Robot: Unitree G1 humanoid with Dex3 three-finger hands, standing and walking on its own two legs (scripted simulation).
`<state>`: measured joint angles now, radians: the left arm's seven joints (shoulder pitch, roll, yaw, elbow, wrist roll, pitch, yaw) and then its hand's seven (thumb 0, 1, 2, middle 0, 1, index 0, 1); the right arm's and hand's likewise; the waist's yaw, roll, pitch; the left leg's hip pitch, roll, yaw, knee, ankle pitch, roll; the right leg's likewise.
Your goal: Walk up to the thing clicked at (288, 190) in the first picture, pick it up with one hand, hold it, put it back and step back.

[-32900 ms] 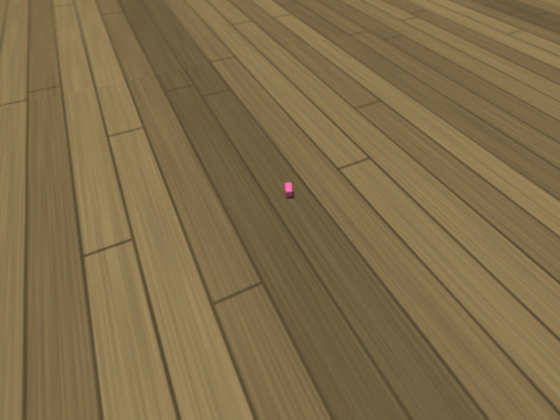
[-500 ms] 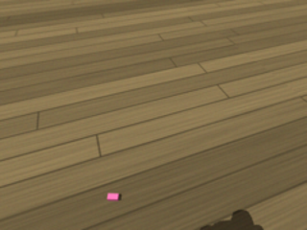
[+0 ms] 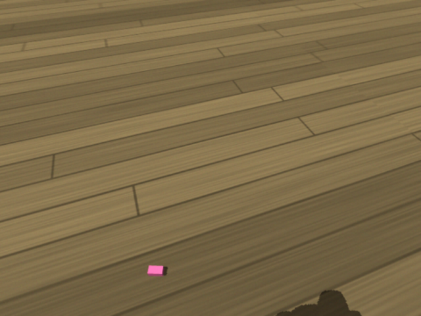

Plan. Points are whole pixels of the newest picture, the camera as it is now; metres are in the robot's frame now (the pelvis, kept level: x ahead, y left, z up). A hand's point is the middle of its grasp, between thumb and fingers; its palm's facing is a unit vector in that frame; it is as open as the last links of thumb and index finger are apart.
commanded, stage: stand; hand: left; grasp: from above
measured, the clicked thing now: (156, 270) +0.46 +0.27 -0.77
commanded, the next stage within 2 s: rise first in 0.50 s
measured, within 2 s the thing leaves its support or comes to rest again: neither
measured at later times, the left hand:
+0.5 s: hand out of the picture +0.07 +0.25 -0.16, palm faces -0.02 -0.94 -0.35, open 7.4 cm
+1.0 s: hand out of the picture +0.15 +0.26 -0.18, palm faces -0.07 -0.92 -0.38, open 11.3 cm
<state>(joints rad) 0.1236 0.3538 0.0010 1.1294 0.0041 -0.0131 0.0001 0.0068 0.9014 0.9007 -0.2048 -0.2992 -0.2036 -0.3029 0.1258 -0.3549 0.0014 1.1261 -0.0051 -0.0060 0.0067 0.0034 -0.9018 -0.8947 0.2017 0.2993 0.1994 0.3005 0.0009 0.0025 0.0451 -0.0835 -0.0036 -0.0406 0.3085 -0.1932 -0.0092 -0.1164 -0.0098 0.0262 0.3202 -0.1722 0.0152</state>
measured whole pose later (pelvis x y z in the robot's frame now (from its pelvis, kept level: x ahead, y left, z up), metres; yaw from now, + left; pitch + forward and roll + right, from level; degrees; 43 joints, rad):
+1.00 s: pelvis -0.01 +0.01 -0.04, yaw +0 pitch +10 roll -1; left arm 0.04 0.33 0.14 0.86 0.14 0.14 -0.02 0.00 -0.01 0.81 -0.29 -0.78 -0.29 -0.79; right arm 0.24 -0.25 -0.02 0.69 0.03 -0.03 -0.01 0.01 -0.90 -0.89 0.20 0.30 0.20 0.30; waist -0.03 0.01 -0.06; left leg -0.55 0.00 -0.04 0.77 -0.40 -0.01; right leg -0.57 0.00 0.03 0.74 -0.35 0.02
